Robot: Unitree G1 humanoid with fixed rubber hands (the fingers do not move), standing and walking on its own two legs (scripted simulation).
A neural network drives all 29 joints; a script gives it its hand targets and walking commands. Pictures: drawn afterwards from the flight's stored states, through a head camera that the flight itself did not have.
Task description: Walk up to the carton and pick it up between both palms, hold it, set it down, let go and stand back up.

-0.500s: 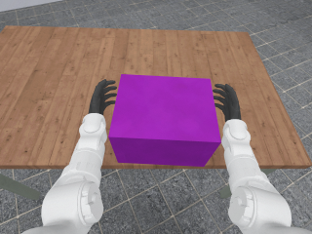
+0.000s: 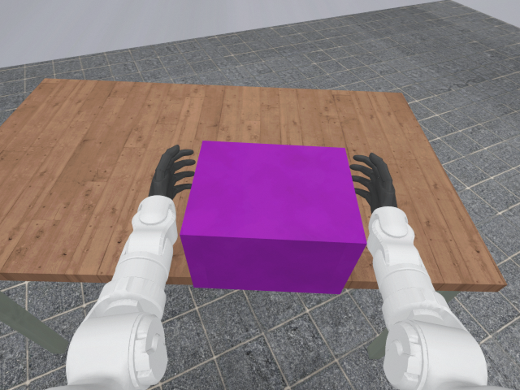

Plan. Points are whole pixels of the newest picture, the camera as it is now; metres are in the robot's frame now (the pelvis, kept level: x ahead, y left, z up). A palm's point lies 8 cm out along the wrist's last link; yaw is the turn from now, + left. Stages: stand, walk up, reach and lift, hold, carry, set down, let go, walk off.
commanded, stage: reach and lift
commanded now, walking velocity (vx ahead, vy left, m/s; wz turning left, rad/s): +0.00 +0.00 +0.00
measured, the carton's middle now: (270, 216) +0.41 -0.03 +0.02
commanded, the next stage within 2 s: none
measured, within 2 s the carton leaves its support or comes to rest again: neither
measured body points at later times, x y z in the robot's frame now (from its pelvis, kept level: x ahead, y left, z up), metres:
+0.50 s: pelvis +0.00 +0.00 +0.00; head +0.00 +0.02 +0.45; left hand +0.41 +0.15 +0.12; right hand +0.38 -0.20 +0.11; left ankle -0.02 +0.12 -0.75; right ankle +0.02 -0.14 -0.75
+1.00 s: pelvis -0.01 +0.00 +0.00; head -0.03 +0.03 +0.45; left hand +0.38 +0.16 +0.15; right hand +0.36 -0.19 +0.15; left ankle -0.03 +0.12 -0.75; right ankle +0.02 -0.14 -0.75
